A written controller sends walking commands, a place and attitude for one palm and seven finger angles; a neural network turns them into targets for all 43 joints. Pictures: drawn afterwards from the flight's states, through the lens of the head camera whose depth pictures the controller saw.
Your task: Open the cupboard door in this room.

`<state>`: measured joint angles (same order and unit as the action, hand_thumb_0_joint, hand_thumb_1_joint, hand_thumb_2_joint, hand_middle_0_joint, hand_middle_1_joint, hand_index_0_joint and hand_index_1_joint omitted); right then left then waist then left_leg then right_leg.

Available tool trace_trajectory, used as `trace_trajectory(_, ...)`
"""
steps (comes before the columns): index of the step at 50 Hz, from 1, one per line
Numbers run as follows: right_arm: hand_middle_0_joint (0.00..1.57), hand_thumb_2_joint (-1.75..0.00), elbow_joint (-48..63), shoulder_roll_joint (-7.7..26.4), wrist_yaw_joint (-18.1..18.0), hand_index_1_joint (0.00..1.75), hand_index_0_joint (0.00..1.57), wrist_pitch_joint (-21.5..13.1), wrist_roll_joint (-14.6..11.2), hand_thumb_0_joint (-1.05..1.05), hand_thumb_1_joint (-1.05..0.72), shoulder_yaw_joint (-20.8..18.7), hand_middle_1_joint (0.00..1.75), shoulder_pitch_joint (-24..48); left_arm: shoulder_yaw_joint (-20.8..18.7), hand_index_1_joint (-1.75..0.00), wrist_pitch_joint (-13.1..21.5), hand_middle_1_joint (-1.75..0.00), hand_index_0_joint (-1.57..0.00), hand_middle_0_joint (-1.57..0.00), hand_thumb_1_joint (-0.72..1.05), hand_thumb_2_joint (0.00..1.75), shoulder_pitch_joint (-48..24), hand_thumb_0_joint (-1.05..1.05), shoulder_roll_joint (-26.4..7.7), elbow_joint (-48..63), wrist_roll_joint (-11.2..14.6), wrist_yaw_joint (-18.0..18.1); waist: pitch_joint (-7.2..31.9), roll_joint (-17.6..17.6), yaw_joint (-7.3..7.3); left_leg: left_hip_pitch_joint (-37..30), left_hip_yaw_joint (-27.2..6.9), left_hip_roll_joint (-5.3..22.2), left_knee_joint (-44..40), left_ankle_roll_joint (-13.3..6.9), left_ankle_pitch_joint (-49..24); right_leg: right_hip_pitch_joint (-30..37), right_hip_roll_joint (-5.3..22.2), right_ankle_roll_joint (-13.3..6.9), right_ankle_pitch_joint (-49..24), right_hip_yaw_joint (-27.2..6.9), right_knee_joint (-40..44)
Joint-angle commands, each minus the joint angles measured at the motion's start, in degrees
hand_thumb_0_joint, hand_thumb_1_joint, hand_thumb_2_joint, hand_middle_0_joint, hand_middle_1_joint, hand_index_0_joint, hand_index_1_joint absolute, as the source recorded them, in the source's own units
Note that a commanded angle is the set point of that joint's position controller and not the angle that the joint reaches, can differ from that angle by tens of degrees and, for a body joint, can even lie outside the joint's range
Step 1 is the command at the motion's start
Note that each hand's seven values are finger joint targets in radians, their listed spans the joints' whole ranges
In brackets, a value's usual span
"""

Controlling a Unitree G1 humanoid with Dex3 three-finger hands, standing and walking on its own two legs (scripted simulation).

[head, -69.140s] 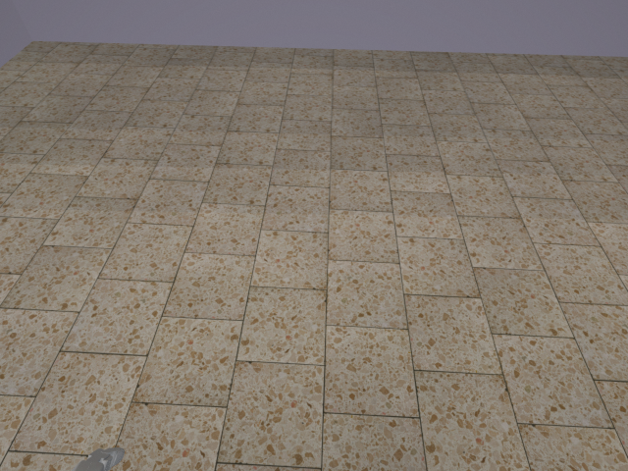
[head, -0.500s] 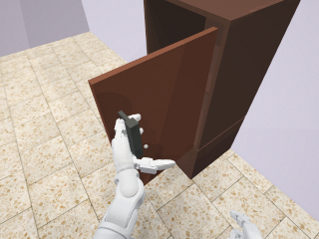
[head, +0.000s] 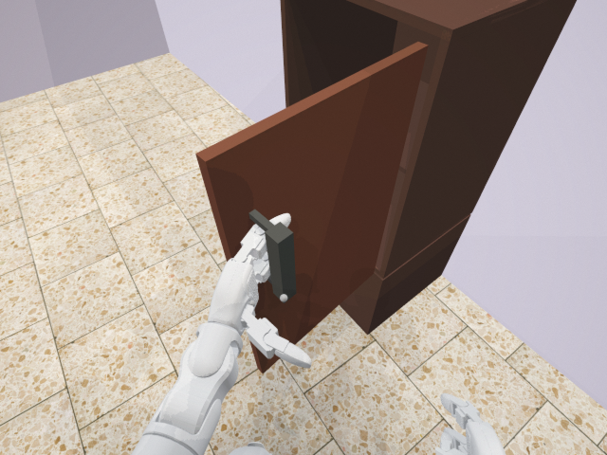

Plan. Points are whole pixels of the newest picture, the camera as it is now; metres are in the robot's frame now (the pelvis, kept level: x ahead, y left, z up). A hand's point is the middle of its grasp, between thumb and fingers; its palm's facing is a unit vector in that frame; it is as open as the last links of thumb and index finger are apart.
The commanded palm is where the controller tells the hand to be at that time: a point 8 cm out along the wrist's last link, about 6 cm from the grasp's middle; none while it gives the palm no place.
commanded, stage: slide the hand sideways off the handle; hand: left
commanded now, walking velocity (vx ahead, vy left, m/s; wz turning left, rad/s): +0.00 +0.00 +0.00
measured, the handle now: (271, 256) +0.36 +0.06 +0.08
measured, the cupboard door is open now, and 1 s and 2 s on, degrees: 96 94 94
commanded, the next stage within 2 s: draw the hand back to the body in 0.98 s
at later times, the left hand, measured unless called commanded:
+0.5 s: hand (260, 322) +0.26 +0.07 +0.07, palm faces -0.14 -0.99 +0.00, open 16.1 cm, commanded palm +0.25 +0.14 +0.07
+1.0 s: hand (208, 357) +0.22 +0.12 +0.07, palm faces -0.08 -1.00 -0.03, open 16.3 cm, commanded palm +0.20 +0.17 +0.07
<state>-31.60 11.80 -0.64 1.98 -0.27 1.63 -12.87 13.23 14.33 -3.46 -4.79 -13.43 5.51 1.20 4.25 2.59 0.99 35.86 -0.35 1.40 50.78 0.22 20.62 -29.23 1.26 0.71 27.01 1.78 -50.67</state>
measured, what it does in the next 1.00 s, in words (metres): stands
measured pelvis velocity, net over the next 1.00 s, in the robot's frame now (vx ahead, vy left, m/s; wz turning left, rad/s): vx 0.02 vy -0.02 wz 0.01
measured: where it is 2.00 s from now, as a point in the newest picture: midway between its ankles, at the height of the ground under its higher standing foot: outside the picture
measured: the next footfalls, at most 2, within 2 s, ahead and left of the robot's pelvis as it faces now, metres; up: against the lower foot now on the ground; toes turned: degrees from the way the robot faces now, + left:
none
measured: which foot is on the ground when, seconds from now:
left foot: down 0.00-1.00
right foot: down 0.00-1.00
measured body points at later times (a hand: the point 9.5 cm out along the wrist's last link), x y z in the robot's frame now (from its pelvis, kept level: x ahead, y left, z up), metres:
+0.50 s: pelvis +0.01 -0.01 +0.00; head +0.03 -0.02 +0.45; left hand +0.26 +0.12 +0.08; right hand +0.18 -0.23 -0.09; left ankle +0.05 +0.12 -0.69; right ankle -0.01 -0.13 -0.69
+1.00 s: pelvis +0.02 -0.02 -0.01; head +0.04 -0.04 +0.44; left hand +0.22 +0.17 +0.08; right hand +0.19 -0.26 -0.09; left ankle +0.05 +0.12 -0.69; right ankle -0.01 -0.13 -0.69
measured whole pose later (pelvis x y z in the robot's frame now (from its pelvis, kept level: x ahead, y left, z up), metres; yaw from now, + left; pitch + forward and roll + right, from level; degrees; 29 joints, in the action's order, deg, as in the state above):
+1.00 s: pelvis +0.02 -0.02 -0.01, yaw +1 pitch +8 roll -1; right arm -26.6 14.1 -2.2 -4.2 -1.3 0.5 -15.1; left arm -1.7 17.3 26.9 -11.2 10.5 13.9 -12.0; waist 6.1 2.7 0.0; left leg 39.3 -2.0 2.4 55.3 2.0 24.0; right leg -32.4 0.1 -0.9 31.0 3.1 -55.4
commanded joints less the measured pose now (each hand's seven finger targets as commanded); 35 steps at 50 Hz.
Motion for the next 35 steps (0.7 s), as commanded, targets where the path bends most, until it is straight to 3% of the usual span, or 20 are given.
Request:
trace_trajectory(1,0.2,-0.9,10.26,5.92,0.1,0.3,0.2,-4.51,-0.21,0.0,-0.9,-2.19,0.3,5.31,-2.88,-0.3,3.19,-0.3,-0.15,-0.15,-0.5,0.3,-15.01,0.0,5.04,15.87,1.98,1.57,12.18,-5.34,0.34,-13.74,-1.41,-1.11,-9.14,-0.69,-2.54,-3.16,-2.54,-1.9,-9.07,2.47,9.07)
trace_trajectory(2,0.2,-0.9,10.35,5.74,0.59,0.3,0.2,-4.7,-0.06,0.0,-0.9,-2.27,0.3,4.79,-3.01,-0.3,3.33,-0.3,-0.15,-0.15,-0.5,0.3,-11.76,0.0,4.93,15.7,1.09,2.4,12.02,-5.11,-0.12,-13.7,-1.25,-1.06,-9.01,-0.69,-3.46,-3.01,-2.57,-1.99,-9.7,2.53,8.91)
trace_trajectory(3,0.2,-0.9,10.7,6.02,0.94,0.3,0.2,-4.66,0.14,0.0,-0.9,-2.38,0.3,4.46,-4.6,-0.3,3.54,-0.3,-0.15,-0.15,-0.5,0.3,-8.75,0.0,2.71,16.45,0.07,3.17,12.89,-4.79,-1.25,-13.32,-1.1,-1.05,-9.11,-0.58,-4.27,-1.77,-2.48,-2.23,-10.05,2.42,8.47)
trace_trajectory(5,0.2,-0.9,11.32,5.82,1.46,0.3,0.2,-4.54,0.41,0.0,-0.9,-2.46,0.3,4.34,-4.01,-0.3,4.03,-0.3,-0.15,-0.15,-0.5,0.3,-6.56,0.0,2.55,17.77,-1.55,3.74,12.23,-5.97,-0.85,-12.71,-0.6,-0.93,-8.64,-0.75,-5.04,-1.92,-2.33,-2.08,-11.0,2.18,8.22)
trace_trajectory(8,0.2,-0.9,11.98,5.98,1.66,0.3,0.2,-4.05,0.58,0.0,-0.9,-2.6,0.3,4.28,-5.22,-0.3,4.44,-0.3,-0.15,-0.15,-0.5,0.3,-3.15,0.0,-0.07,19.7,-3.1,3.39,11.4,-4.91,-1.22,-11.36,-0.11,-0.98,-8.27,-0.86,-4.08,-1.8,-2.25,-2.22,-10.01,1.53,8.21)
trace_trajectory(12,0.2,-0.9,12.47,5.81,1.07,0.3,0.2,-4.11,0.17,0.0,-0.9,-2.4,0.3,5.18,-5.48,-0.3,4.24,-0.3,-0.15,-0.15,-0.5,0.3,-3.38,0.0,-0.68,22.93,-2.04,1.82,10.58,-2.66,-0.52,-11.39,0.06,-1.09,-7.96,-0.86,-2.46,-2.84,-2.37,-2.15,-8.72,1.18,8.45)
trace_trajectory(15,0.2,-0.9,13.18,5.67,0.92,0.3,0.2,-4.83,-0.07,0.0,-0.9,-2.32,0.3,5.08,-4.71,-0.3,3.93,-0.3,-0.15,-0.15,-0.5,0.3,1.17,0.0,0.52,25.83,-0.42,0.7,11.16,-2.36,-0.6,-11.96,-0.05,-1.05,-7.75,-0.86,-3.81,-2.33,-2.55,-2.04,-10.34,1.64,8.19)
trace_trajectory(21,0.2,-0.9,13.42,6.04,0.42,0.3,0.2,-5.96,-0.04,0.0,-0.9,-2.61,0.3,4.36,-8.5,-0.3,3.66,-0.3,-0.15,-0.15,-0.5,0.3,8.8,0.0,-2.99,27.92,0.74,-1.11,10.87,-5.41,-0.77,-10.64,0.38,-1.38,-6.24,-1.11,-5.72,-1.63,-2.54,-1.51,-13.95,1.08,7.92)
trace_trajectory(26,0.2,-0.9,13.17,6.24,-0.22,0.3,0.2,-6.45,-0.14,0.0,-0.9,-2.55,0.3,4.03,-11.51,-0.3,4.08,-0.3,-0.15,-0.15,-0.5,0.3,9.64,0.0,-5.72,29.11,1.88,-3.37,10.2,-4.79,-0.45,-9.23,0.48,-1.73,-5.12,-1.2,-5.66,-1.67,-2.27,-1.33,-14.44,0.24,7.92)
trace_trajectory(29,0.2,-0.9,13.45,6.11,-0.4,0.3,0.2,-7.03,-0.3,0.0,-0.9,-2.66,0.3,3.95,-12.76,-0.3,4.27,-0.3,-0.15,-0.15,-0.5,0.3,13.05,0.0,-6.2,30.32,3.32,-5.05,10.96,-3.73,-0.94,-9.23,0.72,-1.91,-4.45,-1.24,-7.46,-0.54,-2.14,-1.23,-17.25,-0.02,7.59)
trace_trajectory(33,0.2,-0.9,13.79,6.5,-0.63,0.3,0.2,-7.37,-0.46,0.0,-0.9,-2.79,0.3,3.22,-15.86,-0.3,4.23,-0.3,-0.15,-0.15,-0.5,0.3,18.9,0.0,-8.46,31.15,4.86,-6.85,11.27,-4.98,-1.35,-8.15,0.75,-2.02,-3.71,-1.18,-9.06,0.95,-2.16,-0.96,-20.31,-0.39,7.17)
trace_trajectory(35,0.2,-0.9,14.15,6.5,-0.69,0.3,0.2,-7.66,-0.57,0.0,-0.9,-2.85,0.3,3.05,-15.46,-0.3,4.55,-0.3,-0.15,-0.15,-0.5,0.3,18.99,0.0,-8.24,32.66,5.31,-7.72,10.83,-4.82,-0.75,-7.84,0.72,-2.07,-3.34,-1.17,-8.86,0.27,-1.97,-0.65,-21.0,-0.55,6.94)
